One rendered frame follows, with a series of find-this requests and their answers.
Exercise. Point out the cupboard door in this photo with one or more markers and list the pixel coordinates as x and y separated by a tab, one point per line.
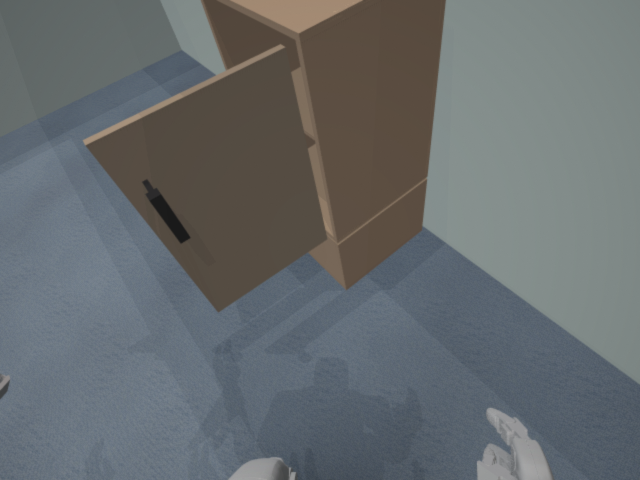
230	158

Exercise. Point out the robot right hand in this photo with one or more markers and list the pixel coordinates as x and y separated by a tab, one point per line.
527	460

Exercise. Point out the handle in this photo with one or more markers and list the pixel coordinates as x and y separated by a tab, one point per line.
166	212

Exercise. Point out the left robot thigh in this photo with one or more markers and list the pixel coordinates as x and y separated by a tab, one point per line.
264	469

